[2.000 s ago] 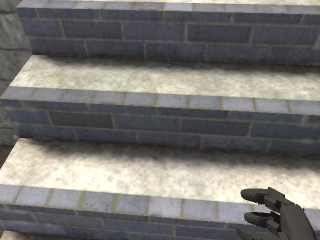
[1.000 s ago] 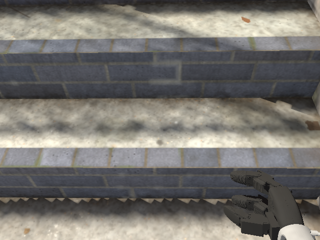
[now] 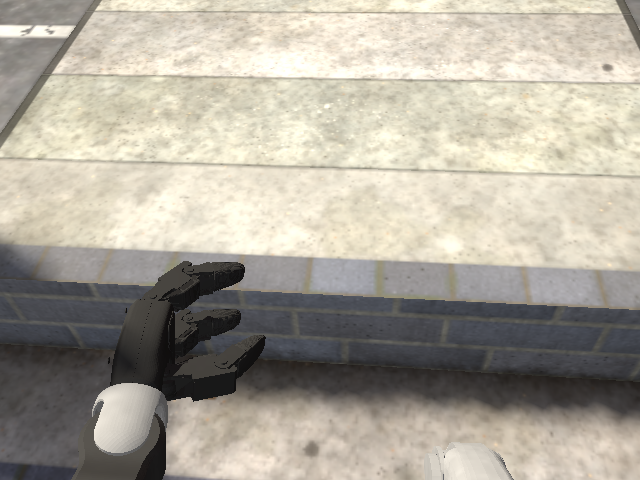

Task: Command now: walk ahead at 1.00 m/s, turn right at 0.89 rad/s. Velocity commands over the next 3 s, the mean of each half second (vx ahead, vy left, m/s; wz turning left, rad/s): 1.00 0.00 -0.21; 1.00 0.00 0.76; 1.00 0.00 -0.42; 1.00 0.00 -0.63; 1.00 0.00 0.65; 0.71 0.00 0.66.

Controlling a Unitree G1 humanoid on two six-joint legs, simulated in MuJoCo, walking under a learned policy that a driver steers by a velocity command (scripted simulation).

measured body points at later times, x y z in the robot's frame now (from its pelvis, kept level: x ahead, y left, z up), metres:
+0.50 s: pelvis +0.41 -0.07 +0.29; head +0.42 -0.08 +0.74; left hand +0.52 +0.19 +0.18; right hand +0.57 -0.31 +0.19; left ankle +0.39 -0.03 -0.38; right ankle +0.26 -0.15 -0.23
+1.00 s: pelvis +0.87 -0.09 +0.54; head +0.85 -0.09 +0.99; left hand +0.75 +0.16 +0.40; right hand +1.18 -0.24 +0.53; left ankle +0.97 +0.06 -0.05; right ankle +0.77 -0.23 -0.18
